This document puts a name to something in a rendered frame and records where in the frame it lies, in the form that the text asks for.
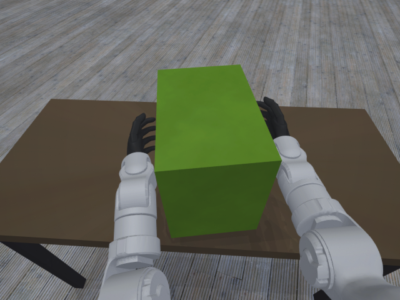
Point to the robot left forearm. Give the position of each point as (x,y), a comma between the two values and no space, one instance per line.
(135,244)

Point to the right robot upper arm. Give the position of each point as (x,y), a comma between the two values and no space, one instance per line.
(345,264)

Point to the robot right forearm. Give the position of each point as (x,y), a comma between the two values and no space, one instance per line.
(305,194)

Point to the left robot upper arm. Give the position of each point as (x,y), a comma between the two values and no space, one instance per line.
(146,283)

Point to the table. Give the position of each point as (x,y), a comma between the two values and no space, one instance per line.
(58,184)

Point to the robot left hand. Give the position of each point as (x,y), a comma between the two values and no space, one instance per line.
(136,142)

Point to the robot right hand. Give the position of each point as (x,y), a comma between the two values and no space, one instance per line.
(275,119)

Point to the carton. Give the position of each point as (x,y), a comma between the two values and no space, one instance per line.
(215,159)

